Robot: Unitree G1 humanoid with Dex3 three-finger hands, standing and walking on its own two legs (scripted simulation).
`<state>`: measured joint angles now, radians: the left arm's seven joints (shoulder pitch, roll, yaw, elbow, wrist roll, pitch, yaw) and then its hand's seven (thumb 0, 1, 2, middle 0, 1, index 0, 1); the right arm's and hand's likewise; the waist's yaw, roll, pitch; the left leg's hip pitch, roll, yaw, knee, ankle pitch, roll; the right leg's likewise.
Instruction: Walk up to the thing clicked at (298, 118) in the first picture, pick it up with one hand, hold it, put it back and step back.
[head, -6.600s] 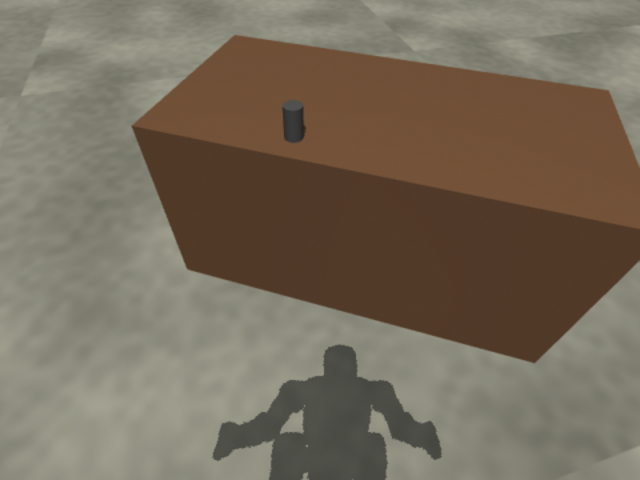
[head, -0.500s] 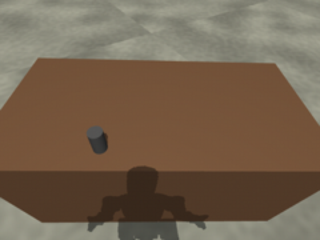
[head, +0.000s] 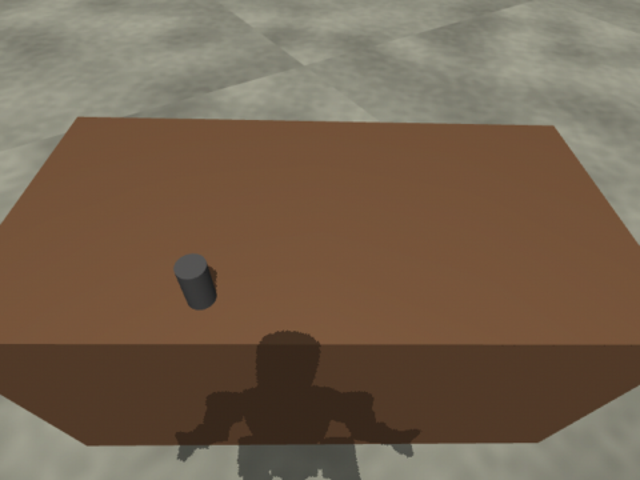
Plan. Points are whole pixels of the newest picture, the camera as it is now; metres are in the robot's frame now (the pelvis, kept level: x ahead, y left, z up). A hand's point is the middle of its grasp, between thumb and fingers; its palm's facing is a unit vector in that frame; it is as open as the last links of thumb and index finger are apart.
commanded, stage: stand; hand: left
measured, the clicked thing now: (196, 282) +0.44 +0.21 -0.08
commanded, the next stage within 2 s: rise first in 0.18 s
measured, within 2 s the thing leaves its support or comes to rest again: neither
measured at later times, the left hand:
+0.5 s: hand (136, 477) +0.16 +0.24 -0.13, palm faces +0.15 -0.94 -0.32, open 10.4 cm
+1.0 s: hand (106, 435) +0.20 +0.26 -0.05, palm faces +0.28 -0.89 -0.36, open 17.3 cm
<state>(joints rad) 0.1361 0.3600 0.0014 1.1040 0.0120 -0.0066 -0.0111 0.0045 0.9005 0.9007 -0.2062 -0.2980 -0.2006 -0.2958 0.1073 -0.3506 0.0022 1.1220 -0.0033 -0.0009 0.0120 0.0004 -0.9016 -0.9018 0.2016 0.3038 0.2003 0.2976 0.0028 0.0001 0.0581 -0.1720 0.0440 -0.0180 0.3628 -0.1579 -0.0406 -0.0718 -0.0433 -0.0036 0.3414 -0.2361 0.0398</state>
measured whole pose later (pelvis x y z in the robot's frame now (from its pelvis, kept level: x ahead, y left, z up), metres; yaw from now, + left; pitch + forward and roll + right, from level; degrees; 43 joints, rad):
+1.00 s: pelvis +0.01 +0.00 -0.01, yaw -1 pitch +0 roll +0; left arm 0.29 0.29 0.20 0.41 -0.03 -0.09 0.08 -0.01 -0.49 0.04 -0.07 -0.06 -0.06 -0.05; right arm 0.25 -0.23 -0.07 0.55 0.03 -0.07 -0.07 -0.01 0.44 -0.06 0.06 0.06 0.05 0.05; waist 0.03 0.01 0.00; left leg -0.22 0.05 0.00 0.44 -0.21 -0.04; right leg -0.13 -0.04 0.01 0.43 -0.30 0.04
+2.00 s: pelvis -0.01 +0.00 -0.01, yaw +0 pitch -2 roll +0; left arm 0.33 0.28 0.32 0.18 -0.04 -0.22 0.01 -0.01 -0.60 0.05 -0.07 -0.08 -0.07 -0.08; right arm 0.24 -0.22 -0.10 0.60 0.00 -0.10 -0.04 -0.01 0.49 -0.06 0.05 0.05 0.05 0.05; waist 0.04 0.02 0.02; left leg -0.25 0.05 -0.03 0.48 -0.21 -0.04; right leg -0.15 -0.04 -0.01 0.48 -0.30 0.04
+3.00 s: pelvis -0.01 +0.02 -0.04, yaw -1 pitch +8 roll -2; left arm -0.31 0.64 0.62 0.91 -0.28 -0.31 -0.58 -0.01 -0.53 0.09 -0.04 -0.05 -0.03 -0.05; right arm 0.25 -0.23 0.02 0.55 0.00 -0.18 -0.09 -0.01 0.50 -0.06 0.05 0.06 0.05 0.05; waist -0.05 -0.03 -0.08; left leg -0.59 0.05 -0.03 0.77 -0.32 -0.02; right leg -0.47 -0.03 0.00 0.71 -0.38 0.06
